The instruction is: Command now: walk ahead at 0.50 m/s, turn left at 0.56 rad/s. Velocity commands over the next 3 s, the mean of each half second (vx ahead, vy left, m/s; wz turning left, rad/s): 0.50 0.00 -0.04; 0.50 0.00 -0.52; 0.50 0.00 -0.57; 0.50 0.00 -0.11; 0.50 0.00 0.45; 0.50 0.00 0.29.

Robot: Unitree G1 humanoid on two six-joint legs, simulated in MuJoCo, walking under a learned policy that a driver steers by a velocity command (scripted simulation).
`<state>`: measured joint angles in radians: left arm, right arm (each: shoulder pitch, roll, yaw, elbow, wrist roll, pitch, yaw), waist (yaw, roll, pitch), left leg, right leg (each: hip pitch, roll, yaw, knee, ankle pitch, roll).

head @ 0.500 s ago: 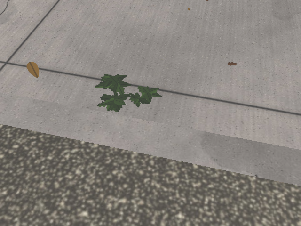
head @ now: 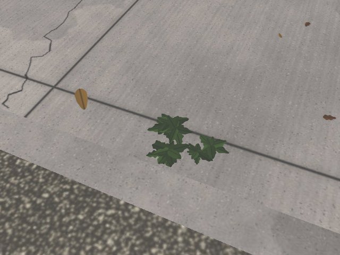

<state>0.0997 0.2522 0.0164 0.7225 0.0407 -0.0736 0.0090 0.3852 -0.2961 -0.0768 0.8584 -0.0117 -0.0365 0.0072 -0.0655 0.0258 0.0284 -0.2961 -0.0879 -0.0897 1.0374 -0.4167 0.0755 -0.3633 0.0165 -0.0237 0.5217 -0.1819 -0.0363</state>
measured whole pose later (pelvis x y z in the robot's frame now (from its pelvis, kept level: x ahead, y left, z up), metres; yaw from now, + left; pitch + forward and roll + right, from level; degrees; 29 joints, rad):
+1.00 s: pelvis +0.48 -0.05 -0.01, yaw -22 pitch +1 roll +0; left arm 0.14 0.27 0.07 0.79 0.02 -0.01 -0.02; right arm 0.31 -0.24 -0.04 0.86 -0.02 -0.06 0.00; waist -0.03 0.01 0.07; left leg -0.31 0.08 0.06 1.21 -0.40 -0.01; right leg -0.38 0.09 -0.07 0.58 -0.21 -0.12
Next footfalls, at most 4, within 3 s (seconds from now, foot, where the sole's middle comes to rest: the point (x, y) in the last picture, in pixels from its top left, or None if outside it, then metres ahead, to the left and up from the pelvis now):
0.38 left None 0.32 0.13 -0.77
0.90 right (208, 232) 0.56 -0.13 -0.77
1.44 left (199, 157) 0.91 -0.14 -0.77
1.92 right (266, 148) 0.94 -0.46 -0.77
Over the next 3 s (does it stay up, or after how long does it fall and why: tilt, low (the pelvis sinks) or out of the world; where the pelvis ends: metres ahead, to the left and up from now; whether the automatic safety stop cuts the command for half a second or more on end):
stays up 1.40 -0.58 -0.01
